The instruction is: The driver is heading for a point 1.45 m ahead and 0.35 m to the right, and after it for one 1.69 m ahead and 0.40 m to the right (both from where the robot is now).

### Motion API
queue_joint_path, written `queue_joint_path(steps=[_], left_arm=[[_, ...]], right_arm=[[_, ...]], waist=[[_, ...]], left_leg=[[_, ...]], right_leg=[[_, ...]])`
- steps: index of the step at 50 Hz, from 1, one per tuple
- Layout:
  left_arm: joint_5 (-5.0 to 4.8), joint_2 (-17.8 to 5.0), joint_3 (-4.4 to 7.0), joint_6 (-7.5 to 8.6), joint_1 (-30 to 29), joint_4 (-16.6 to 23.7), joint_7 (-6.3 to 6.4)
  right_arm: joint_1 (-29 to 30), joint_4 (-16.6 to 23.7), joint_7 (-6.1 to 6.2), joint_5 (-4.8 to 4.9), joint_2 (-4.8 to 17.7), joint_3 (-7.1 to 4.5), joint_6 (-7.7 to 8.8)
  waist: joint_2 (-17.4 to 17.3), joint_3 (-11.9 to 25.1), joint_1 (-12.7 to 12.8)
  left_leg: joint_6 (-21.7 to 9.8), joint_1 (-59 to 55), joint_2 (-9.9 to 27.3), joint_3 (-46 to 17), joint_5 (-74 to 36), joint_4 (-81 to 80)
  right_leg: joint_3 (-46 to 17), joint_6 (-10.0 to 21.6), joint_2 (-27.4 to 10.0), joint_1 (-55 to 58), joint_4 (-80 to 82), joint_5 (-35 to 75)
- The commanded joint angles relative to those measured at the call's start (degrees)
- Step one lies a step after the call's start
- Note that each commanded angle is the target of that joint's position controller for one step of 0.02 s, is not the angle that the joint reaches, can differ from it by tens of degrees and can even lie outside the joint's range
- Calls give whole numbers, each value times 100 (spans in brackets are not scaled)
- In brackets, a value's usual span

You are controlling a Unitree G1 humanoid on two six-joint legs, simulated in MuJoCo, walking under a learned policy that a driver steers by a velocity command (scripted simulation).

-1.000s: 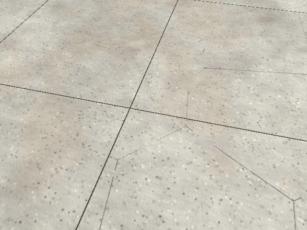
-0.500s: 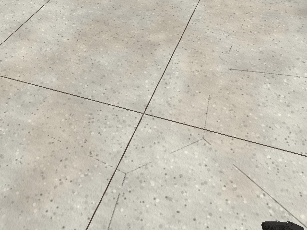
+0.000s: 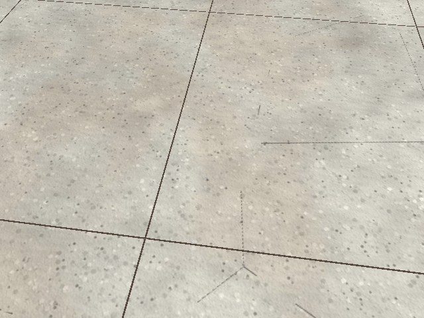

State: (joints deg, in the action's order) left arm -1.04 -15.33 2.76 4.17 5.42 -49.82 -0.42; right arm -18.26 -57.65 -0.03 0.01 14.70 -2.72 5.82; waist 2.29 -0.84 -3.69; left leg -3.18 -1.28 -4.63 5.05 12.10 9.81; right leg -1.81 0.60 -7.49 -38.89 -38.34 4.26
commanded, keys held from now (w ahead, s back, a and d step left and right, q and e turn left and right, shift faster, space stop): w+e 0.58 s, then w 0.42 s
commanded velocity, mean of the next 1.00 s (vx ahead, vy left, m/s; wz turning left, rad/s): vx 0.50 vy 0.00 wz -0.39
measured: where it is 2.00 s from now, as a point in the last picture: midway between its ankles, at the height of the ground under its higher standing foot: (291, 153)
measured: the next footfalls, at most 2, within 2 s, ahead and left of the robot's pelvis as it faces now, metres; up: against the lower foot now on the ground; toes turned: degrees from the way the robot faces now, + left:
right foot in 0.16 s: +0.27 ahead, -0.14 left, +0.00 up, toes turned -7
left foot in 0.64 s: +0.59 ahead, -0.01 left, +0.00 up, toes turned -24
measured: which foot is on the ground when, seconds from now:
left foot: down 0.00-0.16, up 0.18-0.62, down 0.64-1.00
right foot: up 0.00-0.14, down 0.16-0.66, up 0.68-1.00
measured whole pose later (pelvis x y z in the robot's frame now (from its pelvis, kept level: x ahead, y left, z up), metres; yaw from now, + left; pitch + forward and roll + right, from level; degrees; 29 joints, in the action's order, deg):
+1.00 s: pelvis +0.57 -0.12 +0.00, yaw -25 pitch +2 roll +2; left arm -0.6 -15.7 2.5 3.9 6.4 -39.5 -0.5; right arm -21.1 -52.9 -0.7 1.0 15.6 -2.9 5.1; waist 2.4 -0.9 -5.7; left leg -1.9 3.1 -2.6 1.2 12.7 13.6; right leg -2.4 0.1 -5.4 -36.1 -38.1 -3.0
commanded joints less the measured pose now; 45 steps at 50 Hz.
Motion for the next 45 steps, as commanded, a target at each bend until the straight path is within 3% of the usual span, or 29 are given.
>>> queue_joint_path(steps=[1,3,5,6,7,8,9,10,11,12,13,14,17,19,23,28,30,31,32,33,34,35,36,37,38,39,40,43,45], left_arm=[[-40,-242,-11,57,-672,533,-108],[-34,-297,-6,64,-825,705,-203],[-19,-448,54,61,-625,787,-284],[-8,-608,144,44,-199,735,-298],[-15,-842,303,25,664,522,-284],[-14,-1336,501,-14,1673,328,-208],[-46,-1858,604,-19,1858,321,-190],[-20,-1308,446,-6,1986,382,-177],[31,-1062,381,25,1701,421,-145],[48,-947,349,56,1312,543,-130],[70,-790,304,63,956,651,-132],[129,-666,255,74,768,741,-120],[52,-797,291,72,829,791,-49],[23,-974,350,56,1023,778,43],[-1,-1013,376,-15,1331,722,121],[-40,-935,381,-90,1604,616,162],[3,-932,389,-137,1541,649,193],[22,-808,346,-152,1516,673,190],[65,-550,242,-142,1516,725,162],[53,-260,144,-103,1983,809,147],[-66,-230,83,-53,2533,785,140],[-127,-757,181,-32,2212,735,141],[-97,-896,213,-32,1603,835,140],[-24,-844,210,-15,1218,949,144],[44,-793,227,-6,1049,1003,134],[42,-685,215,-8,1093,1023,107],[33,-567,190,-14,1151,1019,87],[81,-355,98,-10,804,1195,67],[89,-273,41,19,457,1293,42]], right_arm=[[-131,142,43,32,911,-176,5],[-167,117,55,41,948,-199,-89],[-6,198,86,48,1089,-242,-182],[95,257,112,41,1159,-262,-236],[178,333,148,19,1122,-243,-303],[84,501,193,-66,997,-165,-298],[-514,705,56,-196,133,117,-110],[-75,694,-37,4,659,15,141],[451,876,-90,205,958,-66,298],[712,948,-63,189,914,-44,368],[814,934,-18,76,908,-85,361],[752,945,4,18,933,-126,292],[748,1052,31,-82,713,-126,94],[1190,1231,54,-107,624,-101,48],[1991,1508,5,-42,466,-36,87],[2285,1741,-75,42,763,-111,174],[1965,1674,-101,49,897,-164,240],[1498,1532,-90,10,979,-221,272],[814,1410,-70,-89,1158,-293,305],[2,1319,-42,-176,1575,-406,288],[-434,1024,-102,-25,1599,-461,190],[-178,1142,-129,95,1101,-325,175],[143,1223,-124,66,864,-258,135],[422,1247,-127,1,785,-215,106],[564,1241,-121,-44,659,-167,101],[605,1218,-117,-83,626,-142,99],[577,1178,-119,-62,613,-138,104],[414,1054,-88,27,883,-204,118],[331,996,-57,58,997,-230,79]], waist=[[-382,-410,-72],[-398,-413,-42],[-560,-208,166],[-657,105,421],[-575,573,862],[-38,1209,1198],[1423,1849,686],[871,2211,993],[673,1397,1025],[71,966,855],[-264,604,634],[-175,527,425],[-73,323,258],[-52,146,358],[193,35,666],[320,36,698],[479,116,514],[486,338,301],[325,948,-1],[-664,1789,-51],[-2186,2078,65],[-1392,1327,-49],[-859,699,-89],[-574,264,6],[-584,103,121],[-721,78,241],[-803,116,296],[-725,57,264],[-641,34,173]], left_leg=[[-743,166,1737,-312,-1337,-352],[-637,-381,1927,-227,-1750,-32],[-500,-633,1991,-59,-3260,595],[-411,-637,1942,72,-4327,1271],[-245,-345,1734,312,-4861,2428],[-21,946,1484,428,-3642,4179],[384,3619,200,92,1120,6240],[267,4391,201,-1023,1954,6933],[109,4847,520,-1094,1484,6923],[59,4682,782,-1051,1008,6539],[104,4327,956,-1019,749,5996],[143,3882,1078,-1061,604,5694],[424,3606,1062,-927,371,4861],[599,3709,962,-848,-272,4027],[631,3103,601,-758,-1745,2374],[483,2885,514,-1039,-1516,1684],[324,2567,518,-964,-1054,1591],[170,1945,487,-828,-1047,1391],[-119,776,907,-1118,-1010,1547],[-792,-1231,2012,-2775,-576,1596],[-1414,-2016,2800,-4902,726,928],[-1221,-1515,2634,-4754,1632,691],[-988,-805,2390,-3888,1447,649],[-920,-82,2162,-3296,796,498],[-888,342,1978,-2890,245,378],[-866,627,1837,-2606,-127,267],[-898,750,1758,-2405,-389,166],[-1056,870,1775,-1946,-1071,-109],[-988,896,1671,-1583,-1314,-185]], right_leg=[[94,125,159,97,386,131],[136,277,227,-85,517,-345],[409,461,463,333,535,-958],[609,571,686,952,525,-1183],[745,728,965,2069,724,-1046],[-372,1078,360,3826,756,-968],[-3632,2226,-1051,5947,1373,-1983],[-4540,2241,-1188,6352,2116,-2477],[-3673,1928,-998,5823,2164,-2071],[-2963,1765,-758,5012,2182,-1459],[-2419,1653,-558,4170,2271,-764],[-2123,1606,-409,3647,2398,-306],[-1700,1651,-231,2950,2641,201],[-1466,1578,-90,2721,2717,183],[-1202,1168,265,2345,2637,-533],[-1898,1021,-29,3066,2063,-906],[-2084,968,-141,3337,1684,-577],[-1993,870,29,3357,1277,-152],[-1713,710,319,3066,287,-54],[-1082,323,989,1575,-1495,-1260],[-735,100,1285,126,-2936,-3774],[-995,112,963,-445,-3439,-3579],[-830,114,749,-527,-3497,-3098],[-663,112,579,-428,-3238,-2755],[-619,123,394,-264,-2892,-2500],[-543,126,283,-7,-2669,-2374],[-443,110,227,127,-2454,-2331],[-212,-9,110,51,-1611,-1932],[-108,-49,111,161,-878,-1291]])
Keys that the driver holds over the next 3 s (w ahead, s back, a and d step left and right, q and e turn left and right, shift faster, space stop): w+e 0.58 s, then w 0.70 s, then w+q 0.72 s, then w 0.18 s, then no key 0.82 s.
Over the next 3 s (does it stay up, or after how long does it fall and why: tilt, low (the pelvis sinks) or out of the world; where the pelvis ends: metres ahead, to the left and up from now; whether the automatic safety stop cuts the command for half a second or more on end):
stays up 1.38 -0.34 -0.01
